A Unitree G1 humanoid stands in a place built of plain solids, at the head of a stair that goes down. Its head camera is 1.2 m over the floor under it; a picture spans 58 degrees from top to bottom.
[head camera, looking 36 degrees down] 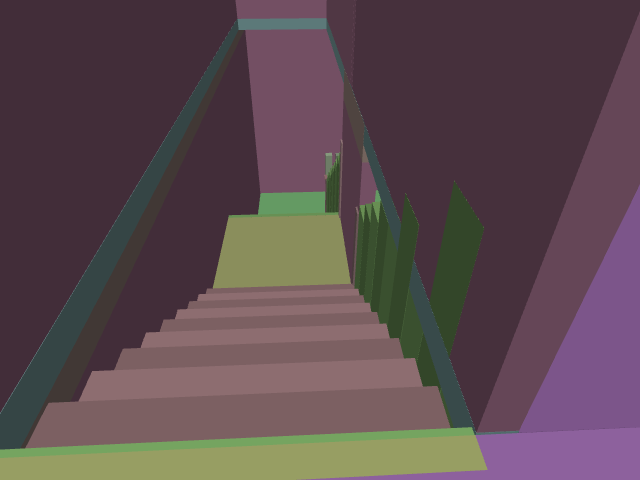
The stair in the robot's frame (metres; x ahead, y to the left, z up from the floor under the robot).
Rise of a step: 0.18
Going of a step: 0.27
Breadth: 1.41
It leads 3 degrees to the left of straight ahead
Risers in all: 10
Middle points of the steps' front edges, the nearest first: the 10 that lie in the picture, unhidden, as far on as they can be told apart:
0.68 0.25 0.00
0.95 0.27 -0.18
1.22 0.28 -0.35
1.49 0.29 -0.53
1.76 0.31 -0.71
2.02 0.32 -0.89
2.29 0.33 -1.06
2.56 0.35 -1.24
2.83 0.36 -1.42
3.10 0.38 -1.60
